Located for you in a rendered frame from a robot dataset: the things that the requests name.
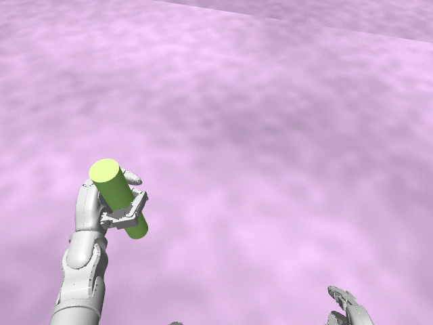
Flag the left robot hand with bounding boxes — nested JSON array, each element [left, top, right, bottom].
[[75, 169, 149, 236]]

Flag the right robot hand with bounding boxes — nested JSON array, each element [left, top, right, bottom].
[[324, 286, 374, 325]]

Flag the can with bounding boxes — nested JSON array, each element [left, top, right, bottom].
[[89, 158, 148, 239]]

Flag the left robot arm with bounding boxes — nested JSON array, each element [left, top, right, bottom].
[[49, 230, 108, 325]]

